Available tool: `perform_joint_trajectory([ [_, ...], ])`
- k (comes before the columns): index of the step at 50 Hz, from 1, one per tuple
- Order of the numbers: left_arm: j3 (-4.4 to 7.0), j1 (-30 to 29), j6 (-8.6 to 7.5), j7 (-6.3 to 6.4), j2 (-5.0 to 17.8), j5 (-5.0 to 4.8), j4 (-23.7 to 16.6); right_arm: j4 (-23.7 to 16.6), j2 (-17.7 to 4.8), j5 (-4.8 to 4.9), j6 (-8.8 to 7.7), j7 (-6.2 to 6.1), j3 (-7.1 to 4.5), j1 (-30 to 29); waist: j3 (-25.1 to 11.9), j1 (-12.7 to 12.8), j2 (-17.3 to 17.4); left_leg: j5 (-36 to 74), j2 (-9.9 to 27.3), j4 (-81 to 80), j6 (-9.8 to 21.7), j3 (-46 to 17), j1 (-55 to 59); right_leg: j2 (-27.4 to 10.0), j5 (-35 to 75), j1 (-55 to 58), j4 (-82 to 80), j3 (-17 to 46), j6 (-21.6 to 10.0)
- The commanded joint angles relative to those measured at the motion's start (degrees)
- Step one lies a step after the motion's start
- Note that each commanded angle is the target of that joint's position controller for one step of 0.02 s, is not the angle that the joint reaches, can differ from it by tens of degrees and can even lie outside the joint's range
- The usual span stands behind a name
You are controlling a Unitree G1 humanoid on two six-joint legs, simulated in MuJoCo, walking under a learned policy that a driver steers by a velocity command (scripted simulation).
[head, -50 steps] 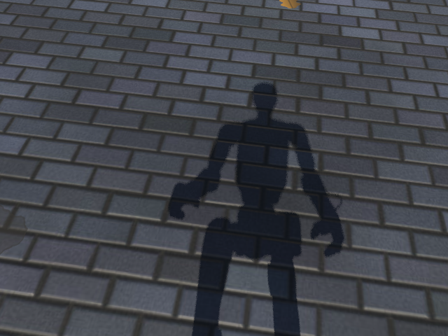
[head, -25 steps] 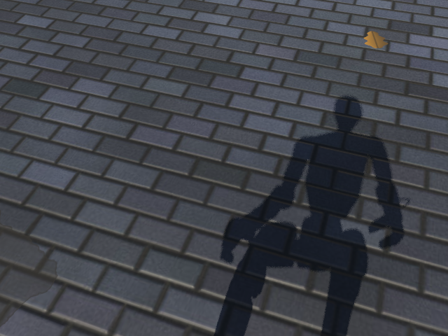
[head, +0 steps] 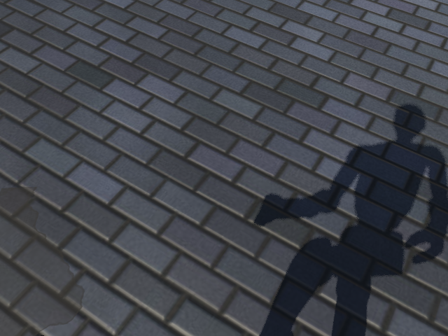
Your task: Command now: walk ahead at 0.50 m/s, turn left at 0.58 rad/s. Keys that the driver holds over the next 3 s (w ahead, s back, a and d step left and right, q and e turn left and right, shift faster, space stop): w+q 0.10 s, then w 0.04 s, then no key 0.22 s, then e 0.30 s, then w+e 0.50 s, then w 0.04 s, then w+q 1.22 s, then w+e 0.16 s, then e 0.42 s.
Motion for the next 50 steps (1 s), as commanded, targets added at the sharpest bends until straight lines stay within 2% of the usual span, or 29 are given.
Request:
perform_joint_trajectory([
  [1,0.4,-1.93,0.01,0.06,2.5,0.16,-3.52,-4.14,-9.96,0.35,-0.83,-1.28,-2.66,-1.79,-3.22,0.95,5.1,12.57,11.38,-7.79,8.94,-10.09,-1.88,2.22,10.4,2.46,-11.41,-1.95,1.75],
  [3,0.02,-6.03,-0.33,-0.44,1.95,-0.32,-4.4,-3.64,-10.19,0.51,-0.44,-1.61,-2.72,-0.35,-2.84,-0.85,6.29,7.51,10.45,-7.16,7.39,-10.07,-2.86,4.21,16.48,5.53,-19.54,-2.14,1.84],
  [7,0.53,-8.62,-1.28,-1.6,4.11,-1.17,-5.21,-2.07,-9.53,0.81,-0.02,-1.85,-2.56,2.67,-2.95,-1.88,7.29,2.15,13.5,-3.38,6.31,-14.92,1.87,5.02,18.05,7.92,-26.25,-0.43,0.45],
  [9,1.14,-6.95,-1.83,-1.91,5.38,-0.38,-4.91,-1.5,-9.03,0.37,0.41,-2.16,-2.5,2.65,-2.64,-0.79,8.55,9.46,14.42,1.55,4.79,-16.61,5.39,5.37,14.83,9.21,-28.11,-0.72,-1.58],
  [11,1.86,-0.41,-2.6,-1.66,6.25,0.93,-3.15,-1.97,-7.09,0.1,0.84,-2.33,-1.91,1.23,-6.16,2.86,8.4,20.52,10.63,10.9,1.6,-14.79,6.37,5.84,19.87,19.04,-32.6,-3.01,-4.46],
  [12,2.31,5.06,-2.94,-1.49,8.88,2.03,-2.89,-3.28,-4.69,-0.76,0.74,-2.34,-0.94,1.39,-13.56,4.9,4.16,13.73,7.36,22.57,-1.03,-12.12,1.76,-1.77,34.96,31.89,-29.21,3.08,-7.61],
  [13,3.16,9.81,-2.08,-1.45,12.27,2.41,-1.51,-2.27,-1.76,-0.14,0.52,-2.29,0.1,11.77,-22.19,2.63,-11.63,-19.15,-0.79,42.57,-5.9,-6.87,-15.33,-15.62,45.17,52.07,-27.44,21.74,-19.02],
  [14,2.84,12.26,-1.19,-2.06,9.61,-0.07,-0.18,-1.26,-5.94,0.36,0.47,-2.23,-0.38,14.44,-24.66,3.12,-13.9,-29.68,0.01,51.65,-7.24,-8.2,-21.85,-19.12,33.51,52.78,-31.66,33.35,-21.74],
  [15,1.85,9.47,-0.69,-2.08,6.49,-0.68,-1.12,-1.24,-9.45,0.8,1.09,-2.38,-1.43,8.63,-17.38,4.73,-7.1,-26.01,2.18,55.41,-8.01,-8.82,-24.32,-16.22,26.89,46.44,-33.29,27.37,-19.32],
  [16,0.87,5.67,-0.12,-1.99,4.36,-0.02,-1.64,-2.26,-9.68,0.41,1.8,-2.72,-1.49,3.22,-13.22,4.48,-2.84,-22.69,4.02,54.18,-8.42,-6.8,-23.89,-13.28,25.91,40.0,-34.0,20.51,-17.03],
  [18,-0.6,0.46,0.25,-1.96,1.48,0.56,-1.16,-3.48,-7.61,-0.53,3.09,-2.86,-1.33,-0.09,-8.02,1.61,-3.23,-18.97,8.02,45.2,-8.81,-5.23,-18.31,-8.85,30.14,28.22,-36.27,12.04,-15.26],
  [20,-0.57,-1.19,0.68,-2.05,2.08,0.58,0.13,-3.02,-3.73,-0.85,3.61,-2.92,-0.31,1.16,-7.4,-0.13,-6.41,-17.67,8.06,33.13,-9.64,-1.01,-10.41,-4.48,36.07,22.31,-37.52,6.47,-14.63],
  [22,0.12,-0.8,1.24,-1.74,4.38,0.07,1.04,-2.99,-2.26,-1.29,3.39,-3.12,0.32,0.12,-9.66,0.23,-7.02,-15.04,7.35,23.86,-10.29,0.52,-5.49,-3.99,40.54,22.62,-36.78,5.68,-15.59],
  [26,1.63,-0.34,3.29,-1.18,8.82,-1.46,1.34,-2.98,-5.23,-0.72,4.29,-3.44,-0.57,-3.1,-9.59,1.6,-5.95,-6.61,5.61,15.2,-9.32,1.11,-1.91,-4.89,19.49,22.05,-38.02,10.25,-15.74],
  [29,1.48,-1.09,4.73,-0.43,7.82,-2.34,1.31,-3.66,-4.97,-1.27,3.97,-3.41,-0.84,-5.18,-5.52,0.82,-5.65,-1.59,5.04,5.76,-6.65,1.39,2.03,-2.63,4.12,16.86,-37.62,13.17,-13.16],
  [30,1.15,-0.28,4.84,-0.21,6.61,-2.26,1.45,-4.11,-6.21,-1.61,3.56,-3.55,-1.19,-4.89,-5.56,0.51,-4.26,0.57,7.68,3.5,-5.06,-0.53,5.08,-1.39,2.3,14.53,-35.52,13.27,-11.3],
  [31,0.58,0.26,4.74,-0.17,4.64,-1.61,1.01,-4.55,-8.89,-2.19,3.32,-3.91,-1.78,-3.0,-7.21,0.3,0.28,3.7,14.5,2.18,-2.28,-5.43,9.22,0.93,-1.27,10.95,-29.91,11.27,-8.86],
  [32,0.32,1.79,4.74,-0.03,2.47,-1.82,0.06,-3.51,-12.12,-2.33,3.55,-3.79,-2.89,-3.72,-5.91,2.99,12.99,4.84,20.04,-0.88,2.77,-11.48,6.93,8.44,-9.77,6.73,-22.72,0.89,-5.59],
  [33,0.7,2.15,4.67,0.05,4.16,-1.64,0.42,-4.4,-10.16,-2.53,3.27,-3.61,-2.62,-5.29,-5.85,1.59,16.6,10.38,25.62,-3.43,7.13,-16.64,6.22,9.49,-15.78,5.6,-12.28,-3.16,-3.32],
  [34,1.82,1.89,4.94,-0.02,6.66,-1.83,0.46,-4.82,-8.4,-2.62,2.74,-3.76,-2.17,-5.0,-6.65,0.34,15.03,11.33,27.55,-4.08,8.98,-17.83,8.35,8.08,-19.93,1.99,-1.4,-2.49,-2.12],
  [35,2.41,3.08,5.53,-0.01,7.08,-2.07,1.22,-5.0,-7.67,-2.07,2.19,-3.8,-1.89,-5.74,-6.77,1.04,11.11,6.86,26.3,-4.18,8.03,-15.68,9.26,6.58,-18.63,-0.19,3.88,-1.33,-1.53],
  [37,2.03,1.6,6.35,-0.38,5.04,-2.16,0.5,-4.35,-7.51,-0.31,1.35,-3.71,-1.94,-6.5,-3.87,0.6,9.53,-6.7,24.35,-6.8,5.56,-12.3,10.41,3.65,-12.64,-4.67,2.91,-1.14,-0.94],
  [41,0.86,-1.57,5.63,-2.06,2.47,-2.06,-1.62,-3.42,-9.54,-0.51,0.75,-3.2,-2.82,-6.45,-3.07,-0.68,10.14,-8.37,21.22,-9.22,3.72,-3.89,6.71,3.19,-7.57,2.98,-8.67,-5.91,-1.08],
  [43,0.75,-1.55,5.26,-2.68,2.87,-1.86,-1.94,-2.76,-10.99,-0.07,0.33,-2.41,-3.42,-6.1,-3.4,-0.57,10.38,-7.79,21.02,-8.94,3.66,-0.85,4.14,4.02,-6.45,9.44,-14.79,-8.14,-2.2],
  [45,1.11,0.85,5.23,-2.93,3.98,-1.99,-1.39,-2.14,-11.6,0.69,0.23,-1.65,-3.73,-6.36,-3.57,1.06,10.12,-9.81,21.71,-6.98,3.36,0.66,2.08,4.96,-3.64,15.19,-20.22,-9.94,-3.65],
  [47,1.92,7.63,5.42,-2.64,4.98,-2.01,1.46,-1.79,-9.96,1.06,0.21,-1.27,-3.27,-6.99,-4.23,4.39,7.83,-12.89,20.2,-0.14,1.14,4.15,-4.2,7.64,-1.64,26.32,-25.19,-11.88,-5.55],
  [48,3.2,13.49,5.49,-2.04,7.29,-2.59,3.08,-1.69,-7.35,0.16,-0.02,-1.11,-2.39,-6.65,-6.2,6.91,3.41,-11.76,17.86,10.36,-1.57,8.1,-9.7,6.9,-2.96,35.43,-27.21,-8.18,-7.63],
  [49,5.12,19.52,5.3,-0.96,15.06,-2.28,3.37,-5.01,-2.52,-1.72,-0.57,-0.98,-0.85,-9.56,-6.98,8.45,-14.17,-19.23,10.49,35.1,-7.61,14.44,-25.93,-8.0,-8.38,44.34,-35.91,17.69,-15.18],
  [50,4.76,19.88,3.72,-1.73,16.63,-1.26,1.73,-7.74,-3.52,-0.55,-2.0,-1.32,-0.84,-13.22,-7.88,9.83,-14.6,-25.56,4.88,45.98,-7.89,3.4,-38.57,-14.5,-19.87,45.63,-44.69,39.4,-24.22],
])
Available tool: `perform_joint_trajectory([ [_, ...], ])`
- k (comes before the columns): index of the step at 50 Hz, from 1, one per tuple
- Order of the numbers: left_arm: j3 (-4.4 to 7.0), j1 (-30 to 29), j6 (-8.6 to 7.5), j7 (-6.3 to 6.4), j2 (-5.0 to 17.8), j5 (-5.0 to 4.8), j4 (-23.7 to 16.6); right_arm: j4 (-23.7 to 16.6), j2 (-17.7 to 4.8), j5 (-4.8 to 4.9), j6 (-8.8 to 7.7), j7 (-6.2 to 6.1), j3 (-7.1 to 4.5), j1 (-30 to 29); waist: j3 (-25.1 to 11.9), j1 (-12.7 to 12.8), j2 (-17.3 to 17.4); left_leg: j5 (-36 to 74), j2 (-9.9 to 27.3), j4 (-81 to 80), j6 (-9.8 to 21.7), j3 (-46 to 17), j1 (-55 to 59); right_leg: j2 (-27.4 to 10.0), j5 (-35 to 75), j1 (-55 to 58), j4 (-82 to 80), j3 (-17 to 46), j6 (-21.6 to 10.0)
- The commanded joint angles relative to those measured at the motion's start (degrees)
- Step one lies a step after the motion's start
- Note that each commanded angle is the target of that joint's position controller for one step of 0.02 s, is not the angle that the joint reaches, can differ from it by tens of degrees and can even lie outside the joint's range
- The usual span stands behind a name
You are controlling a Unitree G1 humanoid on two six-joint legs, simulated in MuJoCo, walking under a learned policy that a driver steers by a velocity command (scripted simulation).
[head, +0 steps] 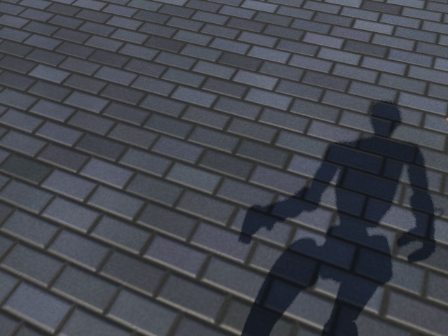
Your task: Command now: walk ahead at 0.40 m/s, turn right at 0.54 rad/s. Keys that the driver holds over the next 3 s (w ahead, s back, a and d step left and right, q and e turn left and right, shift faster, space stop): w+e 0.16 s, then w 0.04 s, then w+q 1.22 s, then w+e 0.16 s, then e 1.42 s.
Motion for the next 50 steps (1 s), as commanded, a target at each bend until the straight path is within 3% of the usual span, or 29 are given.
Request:
perform_joint_trajectory([
  [1,2.96,13.89,-2.62,0.26,12.22,0.96,-0.99,-10.08,-4.98,1.44,-4.14,0.47,-0.1,-11.44,-1.01,8.52,-12.38,-5.39,-3.87,27.29,1.94,-8.08,-40.49,-21.05,-17.07,28.56,-24.79,43.75,-17.61],
  [2,1.95,11.5,-3.31,0.36,9.0,0.82,-1.56,-9.25,-6.28,1.4,-4.97,0.81,-0.42,-10.56,1.3,6.71,-10.36,0.38,-2.11,25.28,3.21,-8.17,-39.41,-18.73,-12.77,25.59,-23.79,37.94,-15.35],
  [3,1.49,9.06,-3.34,0.64,7.77,0.57,-2.23,-8.01,-6.32,0.14,-5.43,0.67,-0.61,-9.51,2.2,5.18,-6.9,4.68,-0.88,22.25,3.24,-8.03,-36.96,-16.39,-6.74,22.85,-23.16,32.89,-13.33],
  [4,1.12,7.47,-3.19,0.98,7.08,0.55,-2.74,-7.65,-6.51,-0.91,-5.58,0.66,-0.88,-9.14,2.58,4.02,-6.58,8.0,-0.37,18.18,2.84,-8.03,-33.98,-14.5,0.01,20.28,-23.37,28.91,-12.07],
  [5,0.96,7.17,-3.04,1.35,6.94,0.78,-3.18,-7.49,-6.1,-1.15,-5.49,0.9,-0.93,-8.99,2.11,3.35,-7.11,10.86,-0.76,15.65,2.25,-7.67,-31.15,-12.96,4.79,18.68,-23.88,26.28,-11.42],
  [8,1.44,8.32,-2.96,2.54,8.05,0.54,-3.16,-7.91,-3.37,-1.01,-4.92,1.21,-0.11,-11.34,1.86,3.29,-5.6,19.19,-3.26,5.28,-0.07,-6.02,-27.4,-9.91,15.41,15.89,-24.24,19.84,-10.66],
  [12,1.38,11.56,-3.14,3.22,7.59,0.37,-1.2,-8.59,-0.36,-0.07,-4.95,2.49,1.49,-17.18,2.97,6.08,-7.46,31.73,-5.15,-8.82,-0.43,-3.88,-19.29,-8.28,15.65,11.63,-25.27,14.2,-8.47],
  [15,1.36,14.26,-3.36,2.98,7.53,0.27,0.63,-9.58,-1.14,0.74,-5.04,3.31,1.64,-20.46,5.03,7.33,-6.95,33.38,-4.68,-12.68,1.81,-4.16,-20.0,-10.9,15.4,15.39,-25.45,14.24,-8.24],
  [18,1.64,14.85,-3.05,2.92,8.11,0.48,1.83,-9.99,-2.28,0.91,-5.11,4.02,1.53,-20.45,5.32,6.5,-6.87,28.16,-4.76,-14.44,5.21,-3.64,-21.16,-13.39,24.06,22.2,-22.59,12.8,-7.13],
  [20,1.96,14.07,-2.69,3.1,9.24,0.81,1.8,-8.94,-4.15,0.73,-4.86,4.01,0.71,-15.78,1.02,3.8,-7.81,22.98,-7.75,-13.69,7.64,-1.17,-14.22,-12.8,45.0,25.45,-15.52,10.33,-5.87],
  [21,1.88,13.27,-2.24,3.22,9.37,1.04,1.57,-7.18,-5.83,0.6,-4.61,3.7,-0.27,-9.35,-3.55,0.21,-7.55,22.37,-10.0,-14.24,9.46,0.61,-5.82,-11.15,55.99,25.47,-6.98,8.1,-4.91],
  [22,1.42,12.6,-1.99,3.49,8.8,1.38,0.93,-5.27,-7.61,0.43,-4.27,3.3,-1.03,-1.02,-9.11,-3.94,-6.23,24.28,-8.06,-13.45,11.78,-2.2,8.02,-9.3,55.33,18.87,4.69,6.22,-3.22],
  [23,0.11,17.06,-2.53,3.37,4.7,2.53,-1.11,-4.84,-12.65,-0.43,-4.11,3.0,-2.13,6.47,-18.22,-3.25,4.7,21.55,5.53,-12.48,19.86,-25.38,30.43,-3.21,32.64,-0.98,26.44,4.04,0.5],
  [24,-0.98,18.59,-3.73,2.77,2.59,2.09,-0.62,-3.38,-10.56,1.09,-3.99,3.39,-1.7,8.34,-22.47,-2.69,14.64,10.53,13.38,-22.65,26.33,-49.19,39.15,5.37,-12.1,-15.47,41.12,7.07,3.15],
  [25,-0.03,12.89,-5.23,1.95,7.35,0.45,-2.36,-3.65,-7.41,1.62,-3.7,3.1,-0.68,5.74,-15.02,-3.99,8.58,1.76,11.92,-25.67,23.16,-46.76,34.56,1.57,-11.06,-22.47,44.36,11.53,2.33],
  [26,-0.13,7.02,-6.34,1.44,7.82,-0.78,-4.16,-4.56,-6.56,0.88,-3.32,2.71,-0.38,2.69,-8.07,-3.67,3.83,2.78,9.76,-26.93,20.87,-39.34,26.34,-1.03,-6.85,-23.43,42.04,10.64,1.57],
  [27,-0.29,4.15,-7.02,1.36,6.98,-0.04,-4.91,-4.9,-6.07,0.19,-3.15,2.58,-0.12,0.1,-2.6,-1.71,-1.12,8.49,7.44,-28.5,19.81,-34.26,17.58,-2.89,-3.99,-22.54,36.81,9.6,1.43],
  [28,0.13,3.87,-6.99,1.6,7.15,1.3,-4.87,-5.42,-4.97,-0.32,-3.29,2.38,0.3,-1.53,-1.13,0.06,-2.01,13.9,5.36,-29.58,18.97,-30.62,12.43,-4.68,-1.61,-19.6,32.01,9.48,1.73],
  [29,0.14,4.95,-6.69,1.65,6.59,1.85,-4.92,-5.98,-4.96,-0.63,-3.18,2.18,0.44,-2.56,-0.72,1.65,-0.44,17.09,3.95,-30.72,19.12,-29.14,8.9,-5.12,-0.61,-17.01,29.74,9.19,2.39],
  [32,-0.28,5.51,-5.43,2.09,4.74,2.45,-5.45,-5.91,-5.77,0.2,-3.17,1.46,0.16,-2.68,0.13,3.01,1.58,22.44,2.24,-32.51,20.0,-24.25,1.76,-5.44,0.82,-14.75,21.82,7.21,5.29],
  [37,-1.49,-6.19,-5.79,1.95,1.88,2.17,-8.49,-4.23,-8.16,0.98,-2.26,0.09,-0.68,1.7,1.53,-1.37,1.82,21.19,-2.19,-31.02,15.84,-18.77,-4.68,-1.82,20.62,-7.95,1.09,5.82,7.63],
  [42,-0.28,-9.74,-6.6,1.14,4.72,0.78,-9.9,-3.08,-7.69,1.46,-1.0,-0.37,-0.7,5.47,0.18,-1.66,3.44,16.06,0.4,-23.86,13.71,-26.19,2.98,-0.31,17.9,-4.63,-6.87,8.59,6.47],
  [44,0.62,-5.63,-7.05,1.14,5.97,0.56,-9.0,-3.5,-7.22,1.15,-0.56,-0.35,-0.68,4.44,-0.77,1.2,4.97,17.25,0.32,-19.16,12.22,-28.12,3.95,-0.32,13.71,1.18,-9.41,7.74,4.22],
  [45,1.46,-0.65,-7.27,1.51,7.47,0.95,-8.03,-3.82,-5.31,0.88,-0.59,-0.19,-0.03,4.49,-3.72,3.76,4.56,18.52,-2.13,-13.31,10.47,-26.52,2.27,-1.88,12.74,9.41,-10.82,7.98,2.21],
  [46,2.37,7.66,-7.38,2.05,10.61,1.89,-7.4,-4.84,-1.45,0.04,-0.86,0.13,1.37,4.8,-11.35,7.19,-1.45,12.21,-5.64,2.3,8.33,-21.64,-3.81,-11.51,8.82,23.15,-10.11,16.7,-1.7],
  [47,3.55,12.42,-6.38,1.85,15.03,2.42,-5.22,-6.72,1.43,1.67,-1.43,0.16,2.43,12.13,-18.24,4.3,-19.98,-8.27,-12.77,20.05,4.91,-13.28,-22.92,-23.75,-4.49,39.67,-15.03,42.14,-10.76],
  [48,2.65,11.86,-6.06,1.41,10.13,1.45,-5.6,-5.55,-4.45,2.27,-1.41,-0.12,1.42,11.49,-14.65,5.37,-15.62,-7.25,-7.93,28.38,4.03,-14.07,-30.24,-24.51,-15.88,37.56,-17.89,47.75,-10.49],
  [49,1.75,9.68,-5.82,1.59,6.84,1.31,-6.05,-6.04,-7.56,1.86,-1.09,-0.15,0.46,5.72,-7.66,6.79,-10.03,-1.76,-6.16,30.84,3.6,-13.44,-31.98,-21.88,-13.51,31.48,-18.52,38.93,-8.12],
  [50,1.23,6.91,-5.58,1.63,5.76,1.76,-6.2,-6.56,-7.19,1.19,-0.79,-0.23,0.36,2.84,-3.93,5.97,-6.27,2.46,-4.39,30.31,3.06,-11.9,-30.41,-19.34,-5.17,25.36,-19.12,31.26,-6.82],
])
Over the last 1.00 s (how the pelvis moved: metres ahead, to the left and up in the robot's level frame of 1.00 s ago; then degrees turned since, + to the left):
0.30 -0.10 -0.02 -8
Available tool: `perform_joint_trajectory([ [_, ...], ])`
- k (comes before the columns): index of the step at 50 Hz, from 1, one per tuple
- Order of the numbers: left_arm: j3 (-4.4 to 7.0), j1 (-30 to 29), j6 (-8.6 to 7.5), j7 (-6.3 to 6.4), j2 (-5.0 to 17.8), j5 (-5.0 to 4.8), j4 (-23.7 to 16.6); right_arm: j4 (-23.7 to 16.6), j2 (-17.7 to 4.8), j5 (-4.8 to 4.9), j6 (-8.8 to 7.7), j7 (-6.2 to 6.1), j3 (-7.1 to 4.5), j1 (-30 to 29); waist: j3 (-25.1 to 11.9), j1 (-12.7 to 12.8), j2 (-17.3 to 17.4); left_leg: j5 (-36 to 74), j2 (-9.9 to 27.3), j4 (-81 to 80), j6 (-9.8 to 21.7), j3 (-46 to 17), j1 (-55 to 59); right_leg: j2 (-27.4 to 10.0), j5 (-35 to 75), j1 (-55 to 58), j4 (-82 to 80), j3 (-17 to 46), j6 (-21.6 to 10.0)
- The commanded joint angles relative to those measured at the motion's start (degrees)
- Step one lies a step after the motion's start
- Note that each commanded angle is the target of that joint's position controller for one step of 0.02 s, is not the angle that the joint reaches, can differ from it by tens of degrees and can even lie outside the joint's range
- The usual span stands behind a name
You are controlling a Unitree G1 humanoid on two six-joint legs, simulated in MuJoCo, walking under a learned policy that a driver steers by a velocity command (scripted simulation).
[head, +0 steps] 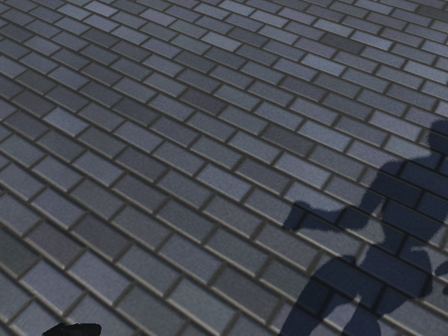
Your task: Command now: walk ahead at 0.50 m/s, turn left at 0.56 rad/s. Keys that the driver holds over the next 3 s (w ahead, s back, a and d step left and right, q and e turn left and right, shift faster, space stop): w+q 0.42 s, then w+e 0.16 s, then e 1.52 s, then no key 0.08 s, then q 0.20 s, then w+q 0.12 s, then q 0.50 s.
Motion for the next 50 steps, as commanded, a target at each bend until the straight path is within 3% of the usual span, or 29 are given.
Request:
perform_joint_trajectory([
  [1,2.39,8.45,0.54,0.38,6.68,0.27,-0.41,-6.59,-7.02,-0.76,-0.82,0.01,-1.73,-4.9,-1.65,6.15,-6.23,6.73,7.2,9.7,-1.38,0.32,-26.12,-18.34,-6.32,23.87,-15.26,22.22,-9.02],
  [3,2.13,7.12,0.3,0.53,5.7,0.47,0.33,-7.06,-4.95,-0.12,-0.26,0.68,-1.66,-4.77,0.04,4.43,-8.78,9.34,9.24,7.08,-1.62,1.53,-22.46,-15.77,-0.44,18.52,-18.14,14.68,-8.46],
  [7,3.09,7.77,-0.31,0.51,7.9,-0.06,2.53,-8.98,-2.33,-0.6,0.52,1.12,-0.95,-8.22,1.41,4.18,-6.49,13.98,10.36,0.08,-2.73,2.49,-24.56,-16.73,8.2,17.6,-21.32,7.02,-10.51],
  [12,3.63,8.47,0.41,0.88,10.18,-0.33,4.56,-10.49,-1.29,-0.56,-0.31,2.7,-0.2,-15.32,2.62,6.33,-5.02,27.21,9.66,-15.45,-1.94,5.91,-21.55,-15.31,13.6,19.24,-21.75,-3.12,-8.8],
  [15,4.03,10.84,1.11,0.97,11.61,-1.09,6.18,-12.33,-1.22,-0.32,-0.42,3.67,-0.03,-20.03,4.09,7.54,-4.77,27.46,8.89,-21.38,-0.43,8.19,-20.33,-16.42,14.72,22.46,-21.17,-6.14,-7.7],
  [17,4.39,11.48,1.79,0.99,12.64,-1.69,6.9,-13.45,-2.07,-0.34,-0.34,4.19,-0.37,-21.38,4.27,6.99,-5.11,23.56,7.73,-23.82,1.29,9.82,-19.11,-17.44,21.27,25.62,-18.65,-7.89,-6.75],
  [19,4.95,11.3,2.53,1.34,14.5,-2.15,6.95,-13.55,-4.18,-0.75,0.04,4.27,-1.48,-18.65,1.13,4.28,-6.95,17.58,4.03,-24.69,3.75,13.09,-12.26,-17.37,40.62,27.61,-10.76,-10.26,-5.55],
  [20,5.12,10.91,3.0,1.56,15.13,-2.36,6.83,-12.34,-6.15,-0.8,0.29,4.08,-2.65,-12.9,-2.35,0.66,-7.03,16.5,1.57,-25.99,5.41,14.47,-4.33,-16.59,47.96,26.72,-2.13,-11.67,-4.71],
  [21,4.65,10.68,3.16,1.84,14.1,-2.32,6.47,-9.66,-9.21,-0.56,0.64,3.35,-4.52,-2.99,-7.4,-4.53,-5.48,19.72,-0.37,-28.95,7.68,13.92,10.47,-14.59,46.1,20.2,10.44,-13.14,-2.86],
  [22,2.65,13.82,2.76,1.63,9.0,0.05,5.79,-7.96,-13.16,-0.29,1.17,1.99,-5.59,4.14,-12.8,-5.5,5.0,21.66,10.48,-29.31,11.44,-2.37,29.17,-11.5,13.19,3.16,28.8,-12.67,-0.72],
  [23,0.49,18.65,1.14,0.66,3.91,0.55,3.44,-9.48,-16.56,-0.42,0.24,2.06,-5.03,1.35,-21.1,0.52,14.02,7.99,24.03,-38.47,21.7,-35.5,41.43,-1.0,-25.92,-16.08,45.0,-3.69,1.39],
  [24,1.98,12.1,-0.05,-0.01,10.38,-2.19,4.24,-9.17,-10.66,-0.78,-0.46,2.41,-3.67,2.75,-20.64,-4.43,4.89,4.39,24.58,-43.23,19.51,-34.64,39.29,-3.45,-22.69,-20.75,48.85,3.73,0.75],
  [25,2.2,7.89,-0.54,-0.18,11.18,-3.69,2.64,-8.38,-9.17,-1.23,-1.16,2.53,-2.99,0.31,-11.79,-3.87,4.22,9.31,23.02,-43.63,16.98,-25.22,31.84,-5.7,-17.65,-23.5,47.06,2.6,-0.18],
  [26,1.92,6.9,-0.58,0.28,10.22,-2.94,3.19,-8.09,-7.63,-1.23,-1.61,2.5,-2.39,-3.34,-7.37,-1.5,0.25,15.93,20.6,-43.79,14.75,-17.75,23.25,-8.55,-12.69,-20.9,42.98,2.39,-0.41],
  [27,2.11,7.24,-0.2,0.49,10.01,-1.89,3.86,-8.03,-5.85,-1.79,-1.98,2.5,-1.82,-6.46,-4.66,0.6,0.69,22.0,18.37,-44.8,13.52,-12.24,16.62,-10.12,-9.45,-17.52,39.43,2.61,-0.09],
  [28,2.2,9.6,0.65,0.31,9.77,-1.84,4.81,-8.03,-4.57,-2.37,-2.42,2.47,-1.36,-8.05,-4.18,2.53,2.12,25.11,16.98,-46.64,12.86,-8.65,12.55,-11.22,-6.9,-13.7,38.24,3.32,0.13],
  [29,2.11,11.19,1.48,0.26,8.83,-1.88,5.64,-7.53,-4.31,-2.45,-2.98,2.46,-1.37,-8.61,-4.13,3.36,2.56,27.0,16.55,-48.42,12.91,-6.34,10.34,-11.34,-5.32,-11.71,37.25,3.25,0.61],
  [32,1.97,11.06,3.17,0.84,6.89,-1.38,6.26,-5.18,-5.04,-3.01,-4.23,2.04,-1.57,-9.33,-0.89,4.51,0.78,47.37,15.51,-49.56,11.97,3.68,6.36,-9.3,-1.3,-11.43,32.62,3.33,2.85],
  [36,1.27,6.17,2.62,0.2,4.3,-0.9,4.87,-3.69,-4.79,-3.25,-3.74,0.47,-1.22,-10.68,0.16,2.97,1.88,51.51,11.52,-49.4,7.72,14.11,6.1,-6.38,14.16,-7.98,14.93,1.03,3.14],
  [38,0.89,2.41,2.41,-0.79,3.42,-0.79,3.16,-2.4,-5.78,-2.91,-3.09,-0.31,-1.39,-8.79,-0.08,0.94,1.47,51.9,13.0,-48.64,7.21,14.51,9.59,-5.53,18.37,-7.9,9.2,-0.4,2.77],
  [42,1.58,1.33,2.59,-2.8,5.24,-0.56,0.47,-1.03,-7.25,-1.94,-0.46,-1.33,-2.12,-8.52,-0.48,0.92,1.83,55.17,17.23,-42.4,7.75,13.75,18.61,-4.69,9.77,-11.27,5.14,-1.43,0.64],
  [44,2.32,4.13,2.73,-3.47,6.64,-0.22,-0.09,-1.47,-7.85,-1.25,0.8,-2.03,-2.49,-9.88,-1.9,2.74,2.59,62.43,17.79,-35.14,6.94,13.71,19.89,-2.49,3.29,-8.44,4.21,-3.46,-1.24],
  [45,3.07,8.15,2.66,-3.37,7.89,-0.27,0.49,-1.85,-7.7,-1.03,1.3,-2.41,-2.51,-10.67,-3.8,4.81,2.2,64.3,16.49,-28.16,5.61,14.67,18.93,-0.58,3.55,-3.44,1.63,-4.41,-2.59],
  [46,4.22,13.66,2.46,-2.61,10.45,-0.04,1.34,-2.11,-7.14,-1.01,1.39,-2.55,-2.24,-10.38,-7.12,7.77,-0.95,59.0,12.73,-16.96,2.54,16.49,15.67,0.13,15.25,5.77,-4.53,-2.65,-4.87],
  [47,5.42,15.98,2.66,-1.26,16.11,0.41,0.4,-3.72,-4.56,-3.16,0.75,-2.19,-1.2,-7.48,-12.87,6.7,-11.84,29.78,6.19,1.11,-1.47,17.14,1.57,-11.32,43.85,21.14,-1.61,13.18,-10.82],
  [48,5.17,13.78,2.92,-0.74,17.4,1.21,-1.32,-4.69,-1.65,-3.86,0.28,-0.95,0.01,-3.38,-21.29,2.89,-18.79,-12.89,-5.16,18.95,-4.83,8.66,-15.75,-23.71,49.33,34.92,-4.32,37.75,-24.46],
  [49,4.41,11.82,3.52,-0.79,13.62,0.51,-2.98,-3.2,-6.28,-2.57,-0.07,0.11,-0.86,-4.67,-24.06,5.92,-9.08,-9.86,-0.55,21.93,-3.9,-0.28,-17.03,-21.68,38.38,33.03,-6.58,34.0,-22.86],
  [50,3.77,8.09,3.98,-0.49,11.21,-0.2,-3.96,-4.56,-6.69,-1.27,0.14,0.29,-0.97,-9.08,-17.55,5.41,-5.79,-5.81,1.39,20.43,-3.38,0.67,-19.2,-19.03,29.28,27.04,-7.5,27.63,-20.0],
])
Over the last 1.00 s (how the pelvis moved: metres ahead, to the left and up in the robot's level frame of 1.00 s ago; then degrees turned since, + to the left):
0.54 -0.05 0.00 11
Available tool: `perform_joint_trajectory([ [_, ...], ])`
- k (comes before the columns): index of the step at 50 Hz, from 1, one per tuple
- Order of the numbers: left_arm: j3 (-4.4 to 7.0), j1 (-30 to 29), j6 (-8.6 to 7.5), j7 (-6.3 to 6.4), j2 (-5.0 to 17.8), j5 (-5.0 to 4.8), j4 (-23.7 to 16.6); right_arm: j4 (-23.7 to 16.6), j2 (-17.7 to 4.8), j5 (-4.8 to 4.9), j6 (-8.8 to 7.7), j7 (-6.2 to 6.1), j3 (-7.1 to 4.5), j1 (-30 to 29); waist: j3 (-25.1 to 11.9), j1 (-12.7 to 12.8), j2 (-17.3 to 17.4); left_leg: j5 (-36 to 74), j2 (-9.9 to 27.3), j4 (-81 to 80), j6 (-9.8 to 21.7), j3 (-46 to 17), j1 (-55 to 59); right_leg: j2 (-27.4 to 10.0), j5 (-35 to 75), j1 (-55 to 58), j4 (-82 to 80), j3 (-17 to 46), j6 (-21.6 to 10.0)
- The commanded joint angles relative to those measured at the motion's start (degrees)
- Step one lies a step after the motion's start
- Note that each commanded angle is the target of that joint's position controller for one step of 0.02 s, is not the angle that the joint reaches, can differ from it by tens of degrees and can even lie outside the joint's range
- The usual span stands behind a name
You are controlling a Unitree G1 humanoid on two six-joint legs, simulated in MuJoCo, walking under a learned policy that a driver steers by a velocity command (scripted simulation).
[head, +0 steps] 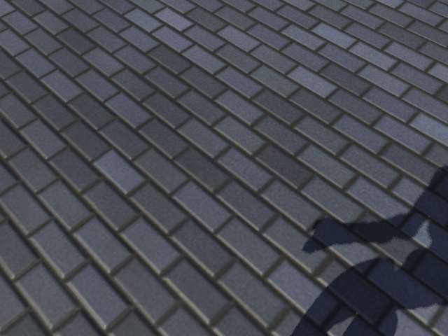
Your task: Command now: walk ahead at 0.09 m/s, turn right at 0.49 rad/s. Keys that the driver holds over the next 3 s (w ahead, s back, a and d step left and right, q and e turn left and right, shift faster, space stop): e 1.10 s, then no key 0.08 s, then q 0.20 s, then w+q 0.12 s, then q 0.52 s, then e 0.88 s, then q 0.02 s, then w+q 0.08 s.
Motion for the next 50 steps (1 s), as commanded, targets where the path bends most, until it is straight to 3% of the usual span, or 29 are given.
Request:
perform_joint_trajectory([
  [1,2.51,3.04,0.87,1.3,8.19,-1.37,-4.96,-4.55,-6.75,0.54,-0.46,0.49,-1.37,1.1,-14.01,0.96,1.65,1.16,2.87,12.27,-1.14,-7.65,-18.79,-17.63,19.26,24.86,-11.91,24.72,-12.68],
  [2,2.17,1.3,1.37,1.73,7.2,-1.73,-5.32,-4.68,-7.19,-0.08,0.3,-0.2,-1.72,0.32,-10.94,-0.08,1.29,3.5,4.35,6.89,-1.36,-7.44,-16.95,-15.74,13.45,18.74,-13.36,22.61,-10.95],
  [4,2.57,-0.18,2.26,2.1,8.11,-0.62,-6.05,-4.4,-5.21,-0.05,1.09,-0.37,-1.4,1.7,-8.77,-1.74,-3.49,6.16,3.16,-1.29,-2.33,-5.57,-11.35,-11.71,9.55,11.55,-15.34,20.24,-9.44],
  [7,3.44,0.85,2.89,3.2,9.89,-0.48,-6.25,-3.65,-4.12,0.01,0.91,-0.96,-1.01,2.04,-11.43,-1.05,-5.48,8.37,2.38,-9.86,-4.13,-5.74,-8.78,-11.05,10.67,11.88,-14.31,19.89,-9.51],
  [10,3.76,0.0,3.78,3.92,10.3,-0.86,-6.85,-3.67,-4.45,0.24,0.86,-0.95,-1.14,0.59,-12.22,-0.14,-6.82,12.5,2.01,-15.39,-4.55,-6.39,-6.59,-10.0,1.09,10.75,-14.18,21.62,-7.91],
  [14,3.82,-0.12,4.75,3.9,9.93,-0.86,-7.35,-4.21,-4.95,0.63,-0.31,-0.27,-1.54,-0.67,-11.1,0.89,-9.3,12.26,1.24,-23.37,-3.44,-6.74,-4.45,-9.71,-4.42,11.92,-13.06,26.35,-6.59],
  [16,3.74,-1.03,5.17,3.93,9.59,-1.32,-7.69,-3.63,-5.09,0.82,-1.15,0.28,-1.91,1.39,-10.88,-0.44,-9.76,15.19,0.89,-32.23,-1.95,-5.86,-0.32,-8.93,-2.55,12.27,-10.77,27.84,-5.33],
  [17,3.58,-1.13,5.4,4.03,9.03,-1.72,-7.73,-2.98,-5.57,0.75,-1.46,0.47,-2.31,3.3,-10.6,-1.59,-9.27,19.43,1.68,-39.15,-0.82,-5.48,4.17,-7.3,-3.12,10.72,-8.78,27.26,-3.71],
  [18,2.96,0.67,5.44,4.04,6.93,-1.63,-7.76,-2.99,-9.17,-0.13,-1.45,0.26,-3.31,4.88,-11.09,-1.11,-3.89,20.0,10.14,-43.62,2.26,-12.11,9.91,-3.92,-10.84,5.9,-2.37,23.74,-0.69],
  [19,2.52,1.65,5.05,3.76,4.86,-1.76,-9.53,-2.92,-14.67,-1.66,-0.66,-0.08,-4.55,3.33,-8.13,1.98,14.48,27.23,21.75,-46.79,10.54,-26.33,12.01,5.88,-24.34,-6.11,9.15,11.12,3.02],
  [20,3.8,1.64,4.17,3.59,9.35,-0.72,-9.02,-4.34,-11.9,-2.86,-0.77,-0.02,-4.05,1.76,-8.02,0.33,15.75,30.96,27.09,-47.88,16.13,-32.18,8.87,3.56,-28.15,-8.12,23.83,9.58,5.67],
  [21,4.83,2.59,4.17,3.41,11.67,-1.21,-7.51,-5.65,-8.87,-2.41,-0.85,-0.39,-3.14,-0.99,-7.65,1.16,10.54,31.8,24.65,-46.63,15.07,-26.91,7.75,1.99,-24.54,-7.37,30.45,10.26,6.39],
  [22,4.93,3.93,4.77,3.57,10.95,-1.44,-5.96,-6.06,-7.2,-1.37,-0.74,-0.63,-2.72,-3.32,-6.67,2.07,7.86,31.71,20.72,-45.36,12.3,-20.79,7.59,1.46,-21.3,-7.36,33.4,9.17,7.37],
  [23,4.69,4.7,5.42,3.8,9.69,-1.26,-5.22,-6.32,-6.12,-0.36,-0.65,-0.87,-2.36,-4.05,-6.11,1.69,7.51,31.83,18.61,-44.67,10.93,-17.13,8.85,1.06,-18.37,-8.6,36.44,8.6,8.41],
  [24,4.22,4.74,5.87,3.7,8.08,-1.4,-5.15,-6.29,-5.75,-0.05,-0.42,-1.12,-2.03,-3.73,-5.49,1.26,7.6,33.89,17.61,-44.57,10.93,-14.34,9.08,0.71,-16.96,-9.06,38.34,7.76,9.24],
  [26,3.51,1.92,5.99,3.47,6.44,-2.05,-6.56,-5.91,-6.08,-0.44,0.26,-1.51,-2.09,-1.79,-4.78,-0.42,8.93,34.98,16.09,-45.11,11.46,-10.1,11.11,-0.27,-14.55,-9.73,34.76,4.51,10.33],
  [29,2.75,-2.04,5.75,3.06,5.15,-2.08,-8.61,-5.15,-8.0,-0.62,0.96,-1.78,-2.86,1.5,-6.42,-3.13,10.69,38.01,18.34,-44.42,12.96,-8.96,17.12,-2.76,-15.15,-9.09,26.03,3.17,11.3],
  [32,2.22,-2.5,5.76,2.29,4.51,-1.78,-9.38,-5.33,-10.18,-0.19,1.22,-1.2,-3.75,0.38,-7.51,-3.33,11.46,40.16,19.87,-44.16,13.28,-6.25,15.22,-4.22,-16.49,-1.65,17.53,0.46,10.4],
  [35,2.67,-1.53,6.22,1.71,5.57,-1.88,-9.38,-5.02,-11.01,0.6,1.14,-0.39,-4.19,-0.15,-7.71,-2.97,11.95,41.14,21.04,-42.95,12.99,-4.79,14.26,-3.75,-15.56,3.63,10.13,-1.98,8.71],
  [38,3.24,2.67,6.46,1.14,5.41,-1.89,-8.02,-4.4,-10.79,2.18,0.96,-0.13,-4.29,-1.58,-7.95,0.13,10.44,38.77,20.3,-37.36,9.39,-1.7,11.86,-2.17,-5.67,12.58,-5.32,-4.03,4.68],
  [39,3.96,4.71,6.42,1.58,6.98,-1.73,-7.33,-3.06,-8.92,2.09,0.7,0.07,-3.86,1.35,-8.64,0.54,6.56,32.81,18.18,-32.23,5.6,1.42,7.29,-1.95,1.3,19.82,-10.68,-1.69,2.64],
  [40,5.48,6.82,6.15,2.44,12.71,-1.78,-7.78,-3.77,-5.64,-0.22,0.56,0.35,-2.94,2.1,-9.54,-0.11,-7.39,14.64,12.52,-17.36,-0.16,7.17,-6.22,-13.06,19.52,30.39,-12.24,14.14,-1.66],
  [41,5.99,6.45,5.23,2.36,17.21,0.01,-8.96,-7.56,-4.6,-1.54,0.31,-0.07,-2.23,-2.65,-9.44,1.18,-18.36,-7.67,4.27,-5.16,-3.75,3.99,-20.15,-25.41,30.03,30.16,-11.57,31.0,-13.98],
  [42,5.14,7.21,3.9,1.98,13.6,0.89,-8.75,-7.66,-7.35,-0.87,0.3,-0.42,-3.13,-5.97,-11.72,4.36,-10.86,-7.76,5.04,3.09,-3.73,-3.33,-20.35,-24.47,25.57,28.37,-12.83,29.01,-16.18],
  [43,4.36,4.7,3.1,2.14,12.08,0.66,-8.08,-7.41,-7.91,0.23,0.49,-0.46,-3.46,-5.86,-9.57,2.32,-9.15,-2.96,5.88,4.62,-2.96,-4.72,-20.39,-20.98,21.46,26.02,-12.92,23.74,-13.06],
  [44,4.17,1.45,2.9,2.54,10.97,-0.36,-8.18,-6.13,-7.7,0.2,0.67,-0.83,-3.68,-4.4,-8.28,0.66,-6.49,1.79,6.32,2.98,-2.87,-5.14,-20.24,-17.45,16.94,24.4,-12.76,20.37,-9.79],
  [45,3.62,-0.81,3.07,2.88,9.76,-1.35,-8.41,-5.81,-8.29,-0.29,0.87,-1.16,-3.91,-3.75,-7.51,-0.17,-6.74,5.11,6.32,1.48,-3.26,-5.34,-19.89,-16.12,17.01,23.12,-12.68,19.1,-8.32],
  [47,3.14,-1.59,3.53,3.52,9.37,-1.02,-8.52,-5.29,-7.34,-0.35,0.7,-0.87,-3.81,-2.09,-8.78,-1.22,-7.41,9.33,4.52,1.52,-4.18,-4.49,-15.67,-14.0,19.44,20.29,-12.5,17.45,-8.2],
  [50,3.33,-0.52,3.81,4.03,9.84,-1.01,-8.02,-5.53,-5.5,0.19,0.47,-0.58,-3.06,-2.98,-9.04,-0.4,-7.29,11.45,3.43,-7.83,-4.74,-4.6,-14.11,-12.87,15.94,21.03,-11.89,18.28,-8.08],
])
Over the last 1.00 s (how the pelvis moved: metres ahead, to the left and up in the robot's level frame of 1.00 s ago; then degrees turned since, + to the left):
0.48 0.12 -0.01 7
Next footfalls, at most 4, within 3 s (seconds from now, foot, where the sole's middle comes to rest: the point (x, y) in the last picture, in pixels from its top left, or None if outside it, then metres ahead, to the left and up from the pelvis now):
0.36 left None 0.16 0.16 -0.76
0.78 right None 0.04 -0.08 -0.76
1.22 left None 0.19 0.09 -0.76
1.88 left None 0.28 0.08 -0.76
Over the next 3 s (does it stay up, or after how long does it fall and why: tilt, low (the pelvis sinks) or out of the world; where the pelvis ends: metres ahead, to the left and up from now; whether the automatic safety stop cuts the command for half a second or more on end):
stays up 0.17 -0.04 0.02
